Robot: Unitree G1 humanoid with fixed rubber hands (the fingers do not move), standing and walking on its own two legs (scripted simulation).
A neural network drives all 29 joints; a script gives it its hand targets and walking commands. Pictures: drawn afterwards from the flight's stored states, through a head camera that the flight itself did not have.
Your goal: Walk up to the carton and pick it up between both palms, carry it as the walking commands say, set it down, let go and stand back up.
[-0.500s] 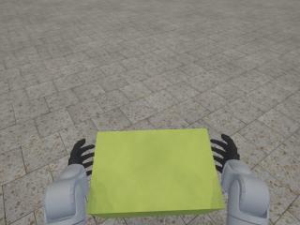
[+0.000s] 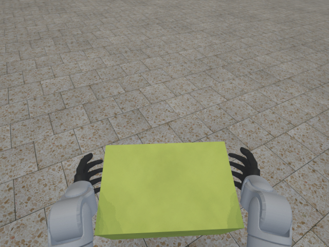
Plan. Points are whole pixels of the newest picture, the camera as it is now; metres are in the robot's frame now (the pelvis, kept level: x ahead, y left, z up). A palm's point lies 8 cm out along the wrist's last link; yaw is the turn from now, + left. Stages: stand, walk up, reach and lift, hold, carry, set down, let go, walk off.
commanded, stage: carry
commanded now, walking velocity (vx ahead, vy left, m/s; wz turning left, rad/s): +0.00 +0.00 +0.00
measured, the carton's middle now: (166, 192) +0.26 +0.00 +0.01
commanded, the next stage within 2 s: none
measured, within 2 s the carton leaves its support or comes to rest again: neither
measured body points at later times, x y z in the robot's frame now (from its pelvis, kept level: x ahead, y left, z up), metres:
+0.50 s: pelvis -0.01 -0.01 +0.00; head -0.02 -0.02 +0.45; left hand +0.25 +0.16 +0.08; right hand +0.24 -0.21 +0.08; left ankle +0.02 +0.09 -0.73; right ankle +0.06 -0.13 -0.73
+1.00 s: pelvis +0.00 -0.03 +0.01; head -0.01 -0.03 +0.46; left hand +0.27 +0.14 +0.08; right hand +0.26 -0.22 +0.08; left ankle +0.02 +0.09 -0.73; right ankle +0.06 -0.13 -0.73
